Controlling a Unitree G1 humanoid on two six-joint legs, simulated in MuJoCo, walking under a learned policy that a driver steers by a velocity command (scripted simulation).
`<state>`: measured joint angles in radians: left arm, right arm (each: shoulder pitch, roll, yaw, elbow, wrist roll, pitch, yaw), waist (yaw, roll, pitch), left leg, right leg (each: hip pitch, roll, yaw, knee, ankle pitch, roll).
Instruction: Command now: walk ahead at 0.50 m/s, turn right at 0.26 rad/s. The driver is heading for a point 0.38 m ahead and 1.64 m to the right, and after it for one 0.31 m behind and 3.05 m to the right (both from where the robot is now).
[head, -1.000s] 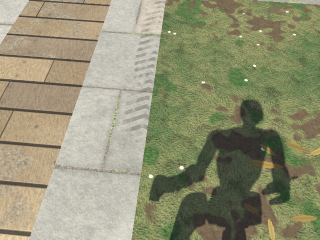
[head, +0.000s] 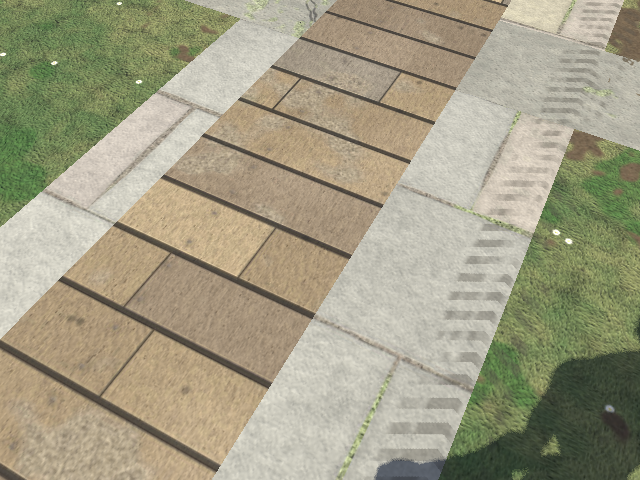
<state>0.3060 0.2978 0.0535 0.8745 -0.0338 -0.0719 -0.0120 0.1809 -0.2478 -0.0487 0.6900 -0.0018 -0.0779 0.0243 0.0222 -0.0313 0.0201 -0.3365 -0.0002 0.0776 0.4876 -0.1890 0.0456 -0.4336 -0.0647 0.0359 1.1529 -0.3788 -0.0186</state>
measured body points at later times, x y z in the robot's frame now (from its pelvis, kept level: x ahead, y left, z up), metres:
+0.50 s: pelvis +0.26 -0.07 -0.02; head +0.30 -0.09 +0.43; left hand +0.49 +0.14 -0.11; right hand +0.26 -0.37 -0.14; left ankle +0.13 +0.11 -0.63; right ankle +0.32 -0.16 -0.74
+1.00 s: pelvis +0.54 -0.13 -0.01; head +0.57 -0.13 +0.44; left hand +0.76 +0.07 -0.12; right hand +0.55 -0.44 -0.09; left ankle +0.66 -0.07 -0.74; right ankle +0.37 -0.17 -0.65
